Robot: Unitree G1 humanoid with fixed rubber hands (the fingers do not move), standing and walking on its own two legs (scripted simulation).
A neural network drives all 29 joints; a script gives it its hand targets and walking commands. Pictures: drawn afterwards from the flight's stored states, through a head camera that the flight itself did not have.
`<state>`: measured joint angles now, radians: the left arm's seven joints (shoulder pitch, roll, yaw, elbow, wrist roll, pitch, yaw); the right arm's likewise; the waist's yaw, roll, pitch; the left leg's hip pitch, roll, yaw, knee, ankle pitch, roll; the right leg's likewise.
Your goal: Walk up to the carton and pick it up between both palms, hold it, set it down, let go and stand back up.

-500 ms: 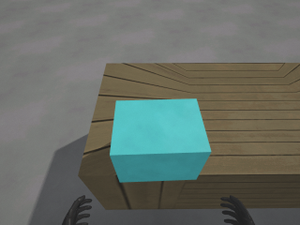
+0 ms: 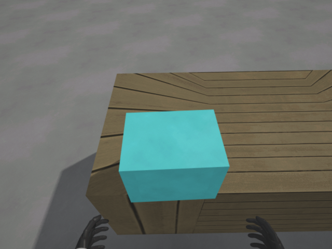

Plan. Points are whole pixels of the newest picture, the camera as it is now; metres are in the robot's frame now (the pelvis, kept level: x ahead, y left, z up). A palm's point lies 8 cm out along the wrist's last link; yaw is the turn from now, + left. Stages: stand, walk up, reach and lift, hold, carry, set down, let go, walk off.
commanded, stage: set down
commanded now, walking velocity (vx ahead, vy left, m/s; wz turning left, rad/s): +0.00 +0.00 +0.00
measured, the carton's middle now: (171, 156) +0.42 +0.02 -0.10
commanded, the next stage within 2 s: let go in 0.46 s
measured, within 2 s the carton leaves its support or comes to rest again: neither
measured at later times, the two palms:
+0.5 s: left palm out of the picture +0.13 +0.21 -0.08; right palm out of the picture +0.13 -0.24 -0.09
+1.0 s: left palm out of the picture +0.13 +0.21 -0.08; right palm out of the picture +0.14 -0.24 -0.09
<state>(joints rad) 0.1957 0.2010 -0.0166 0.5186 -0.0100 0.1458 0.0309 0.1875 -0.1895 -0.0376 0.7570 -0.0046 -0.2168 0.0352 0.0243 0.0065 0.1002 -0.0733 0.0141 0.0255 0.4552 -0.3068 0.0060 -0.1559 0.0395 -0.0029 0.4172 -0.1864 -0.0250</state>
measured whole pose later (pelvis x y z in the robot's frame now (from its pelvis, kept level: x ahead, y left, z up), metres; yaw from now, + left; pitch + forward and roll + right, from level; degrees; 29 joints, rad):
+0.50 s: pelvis -0.02 -0.02 +0.00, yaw +0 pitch -6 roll +0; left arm 0.19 0.20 -0.02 0.52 -0.03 0.18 0.03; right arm 0.22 -0.18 -0.05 0.67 -0.02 -0.14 0.03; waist 0.02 0.01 0.10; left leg -0.06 0.02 0.02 0.46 -0.29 -0.01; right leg -0.17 0.04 -0.01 0.46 -0.19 -0.04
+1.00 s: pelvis -0.01 -0.02 +0.00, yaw +0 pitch -5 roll +1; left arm 0.20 0.21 -0.02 0.50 -0.02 0.17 0.02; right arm 0.23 -0.17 -0.04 0.61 -0.02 -0.10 0.02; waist 0.02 0.01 0.10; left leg -0.08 0.02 0.02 0.45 -0.29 -0.02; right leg -0.19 0.04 -0.01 0.47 -0.20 -0.05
